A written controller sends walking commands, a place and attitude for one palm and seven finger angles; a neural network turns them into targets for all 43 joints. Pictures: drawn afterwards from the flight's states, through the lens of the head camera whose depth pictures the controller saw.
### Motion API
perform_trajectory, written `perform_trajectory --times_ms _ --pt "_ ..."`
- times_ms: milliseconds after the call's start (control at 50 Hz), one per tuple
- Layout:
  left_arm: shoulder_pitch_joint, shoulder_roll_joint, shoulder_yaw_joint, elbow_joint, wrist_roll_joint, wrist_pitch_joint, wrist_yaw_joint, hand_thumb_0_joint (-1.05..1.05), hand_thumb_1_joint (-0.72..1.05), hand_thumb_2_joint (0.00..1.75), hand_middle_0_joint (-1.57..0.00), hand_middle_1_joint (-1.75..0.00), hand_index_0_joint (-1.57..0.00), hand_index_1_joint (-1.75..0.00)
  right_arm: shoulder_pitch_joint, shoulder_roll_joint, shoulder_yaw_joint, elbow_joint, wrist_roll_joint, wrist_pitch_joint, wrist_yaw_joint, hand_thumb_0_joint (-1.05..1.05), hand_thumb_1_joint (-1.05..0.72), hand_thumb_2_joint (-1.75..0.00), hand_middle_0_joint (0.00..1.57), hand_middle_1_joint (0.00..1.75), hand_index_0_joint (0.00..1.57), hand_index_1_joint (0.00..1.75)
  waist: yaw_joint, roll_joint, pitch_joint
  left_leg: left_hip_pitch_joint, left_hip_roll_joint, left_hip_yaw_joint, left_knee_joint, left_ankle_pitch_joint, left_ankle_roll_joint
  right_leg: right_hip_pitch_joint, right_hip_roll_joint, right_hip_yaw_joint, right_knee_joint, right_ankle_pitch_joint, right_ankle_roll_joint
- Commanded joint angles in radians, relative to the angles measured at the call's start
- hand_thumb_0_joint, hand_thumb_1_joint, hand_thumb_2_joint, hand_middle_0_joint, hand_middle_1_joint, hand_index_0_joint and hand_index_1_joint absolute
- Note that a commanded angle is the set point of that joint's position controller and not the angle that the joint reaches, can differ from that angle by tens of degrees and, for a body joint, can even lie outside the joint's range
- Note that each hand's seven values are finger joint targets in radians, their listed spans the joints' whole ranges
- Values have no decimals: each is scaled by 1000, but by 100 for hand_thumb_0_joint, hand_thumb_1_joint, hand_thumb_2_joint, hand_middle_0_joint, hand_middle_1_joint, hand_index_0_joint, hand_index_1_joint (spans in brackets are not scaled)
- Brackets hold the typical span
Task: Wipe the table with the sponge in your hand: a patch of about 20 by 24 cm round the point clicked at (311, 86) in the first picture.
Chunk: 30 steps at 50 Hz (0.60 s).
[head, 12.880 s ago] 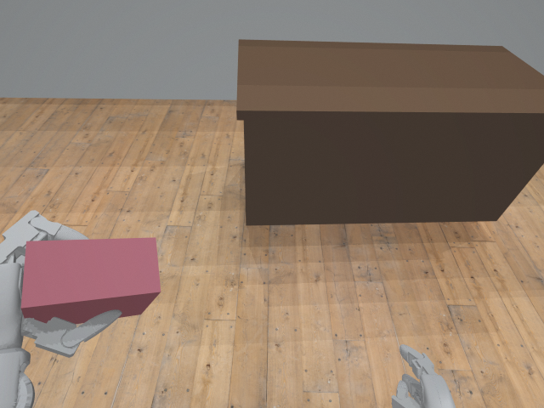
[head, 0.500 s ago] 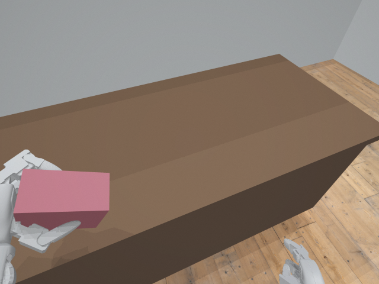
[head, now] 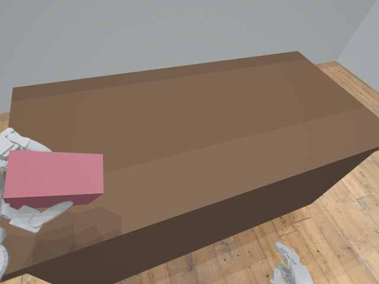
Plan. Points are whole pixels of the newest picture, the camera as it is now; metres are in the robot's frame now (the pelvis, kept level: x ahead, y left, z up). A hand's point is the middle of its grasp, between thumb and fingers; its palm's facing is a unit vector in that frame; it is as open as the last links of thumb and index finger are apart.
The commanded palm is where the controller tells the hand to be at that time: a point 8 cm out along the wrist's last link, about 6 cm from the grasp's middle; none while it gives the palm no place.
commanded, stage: come to a stop and stand still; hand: left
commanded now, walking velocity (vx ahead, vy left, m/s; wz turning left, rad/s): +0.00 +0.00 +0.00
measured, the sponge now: (69, 181) +0.24 +0.24 +0.12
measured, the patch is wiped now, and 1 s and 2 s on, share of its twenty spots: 0.00 0.00 0.00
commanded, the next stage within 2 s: look again from close up in 1.36 s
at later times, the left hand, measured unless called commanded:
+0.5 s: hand (30, 167) +0.23 +0.28 +0.16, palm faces +0.35 -0.85 -0.40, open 10.5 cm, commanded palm +0.17 +0.32 +0.18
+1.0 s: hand (64, 182) +0.22 +0.23 +0.15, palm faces +0.34 -0.86 -0.39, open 10.5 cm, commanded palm +0.16 +0.27 +0.18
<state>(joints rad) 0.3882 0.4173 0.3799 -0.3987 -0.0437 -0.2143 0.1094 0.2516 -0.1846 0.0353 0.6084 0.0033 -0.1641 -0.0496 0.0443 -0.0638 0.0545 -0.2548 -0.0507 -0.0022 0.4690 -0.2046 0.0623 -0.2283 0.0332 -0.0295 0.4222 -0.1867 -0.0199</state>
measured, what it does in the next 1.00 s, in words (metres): stands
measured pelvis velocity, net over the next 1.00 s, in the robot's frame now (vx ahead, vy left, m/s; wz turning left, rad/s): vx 0.00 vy -0.01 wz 0.00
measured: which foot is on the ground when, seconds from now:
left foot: down 0.00-1.00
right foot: down 0.00-1.00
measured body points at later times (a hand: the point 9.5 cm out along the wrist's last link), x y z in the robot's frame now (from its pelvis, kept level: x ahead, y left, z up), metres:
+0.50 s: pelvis +0.01 +0.04 +0.00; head +0.05 +0.07 +0.45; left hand +0.21 +0.33 +0.18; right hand +0.20 -0.18 -0.07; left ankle +0.03 +0.08 -0.74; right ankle +0.01 -0.10 -0.74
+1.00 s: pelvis +0.00 -0.01 +0.00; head +0.02 +0.00 +0.45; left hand +0.20 +0.27 +0.17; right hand +0.18 -0.25 -0.07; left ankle +0.03 +0.08 -0.74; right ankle +0.01 -0.10 -0.74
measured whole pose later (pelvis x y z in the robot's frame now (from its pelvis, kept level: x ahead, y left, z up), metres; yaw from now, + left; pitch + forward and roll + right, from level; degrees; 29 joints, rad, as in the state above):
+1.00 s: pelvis +0.00 -0.01 +0.00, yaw +0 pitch +0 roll -1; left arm 0.45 0.36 0.32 -0.43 -0.04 -0.19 0.10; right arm 0.20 -0.22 0.02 0.59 0.01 -0.12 -0.05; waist 0.01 0.01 0.03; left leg -0.25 -0.03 -0.01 0.43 -0.18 0.04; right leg -0.19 0.07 -0.05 0.33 -0.16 -0.05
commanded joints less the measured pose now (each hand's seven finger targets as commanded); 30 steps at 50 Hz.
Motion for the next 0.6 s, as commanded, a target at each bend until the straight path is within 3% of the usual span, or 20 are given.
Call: perform_trajectory --times_ms 0,80,100,120,200,220,300,340,400,420,460,500,520,580 --pt "-171 93 14 -308 15 -97 7 0 10 130 -120 -160 -120 -160 -143 -133 -47 -170 5 -90 7 0 -90 -90 20 30 20 30 -13 230 -133 -45 182 -206 -232 -69 -13 134 -64 64 17 -7 3" --pt "-82 90 18 -308 25 -98 1 0 10 130 -120 -160 -120 -160 -101 -149 -66 -164 -6 -80 26 0 -90 -90 20 30 20 30 -16 178 -157 14 194 -220 -225 91 -77 108 -54 45 21 -3 1" --pt "-49 125 64 -305 26 -98 4 0 10 130 -120 -160 -120 -160 -113 -147 -66 -158 -5 -78 29 0 -90 -90 20 30 20 30 -16 190 -169 54 189 -210 -226 146 -98 90 -44 35 31 -12 2" --pt "-29 101 47 -278 18 -97 -1 0 10 130 -120 -160 -120 -160 -104 -140 -60 -159 -11 -65 30 0 -90 -90 20 30 20 30 -18 176 -160 38 196 -219 -232 150 -105 85 -45 33 29 -31 3" --pt "-14 173 140 -294 9 -94 0 0 10 130 -120 -160 -120 -160 -114 -138 -63 -171 -9 -42 24 0 -90 -90 20 30 20 30 -19 173 -174 98 187 -178 -198 300 -144 76 -47 21 4 0 1" --pt "-20 138 107 -283 -1 -96 -7 0 10 130 -120 -160 -120 -160 -104 -135 -59 -171 -13 -33 23 0 -90 -90 20 30 20 30 -23 176 -175 102 188 -184 -199 335 -153 70 -46 16 9 -12 1" --pt "-62 162 110 -375 6 -95 -7 0 10 130 -120 -160 -120 -160 -123 -136 -61 -181 -11 -33 24 0 -90 -90 20 30 20 30 -22 240 -212 222 187 -142 -156 535 -172 15 -43 4 39 -34 -2" --pt "-45 132 73 -369 -1 -90 -11 0 10 130 -120 -160 -120 -160 -100 -136 -65 -184 -15 -30 28 0 -90 -90 20 30 20 30 -24 229 -220 227 199 -156 -152 566 -170 22 -48 8 45 -53 -4" --pt "-37 134 79 -372 6 -78 -1 0 10 130 -120 -160 -120 -160 -123 -142 -63 -182 -8 -28 32 0 -90 -90 20 30 20 30 -19 211 -225 232 195 -133 -130 542 -163 35 -52 9 14 -19 -5" --pt "-22 104 52 -340 -2 -77 -5 0 10 130 -120 -160 -120 -160 -111 -145 -61 -177 -13 -20 32 0 -90 -90 20 30 20 30 -25 186 -217 194 190 -149 -130 494 -159 63 -53 9 -12 -9 -7" --pt "-30 121 70 -347 -4 -71 1 0 10 130 -120 -160 -120 -160 -113 -153 -71 -182 -6 -16 28 0 -90 -90 20 30 20 30 -27 180 -225 178 177 -151 -110 506 -183 104 -64 16 -32 86 -18" --pt "-13 148 106 -323 2 -64 9 0 10 130 -120 -160 -120 -160 -135 -151 -69 -182 3 -10 23 0 -90 -90 20 30 20 30 -24 144 -218 147 164 -138 -122 407 -176 119 -64 22 -36 102 -15" --pt "11 102 71 -279 -9 -64 2 0 10 130 -120 -160 -120 -160 -127 -149 -64 -183 -2 0 21 0 -90 -90 20 30 20 30 -25 139 -202 113 158 -142 -132 340 -160 127 -69 23 -49 94 -15" --pt "12 124 94 -281 -12 -62 4 0 10 130 -120 -160 -120 -160 -127 -149 -71 -192 6 5 12 0 -90 -90 20 30 20 30 -26 134 -187 57 148 -144 -149 206 -132 149 -81 46 -60 96 -13"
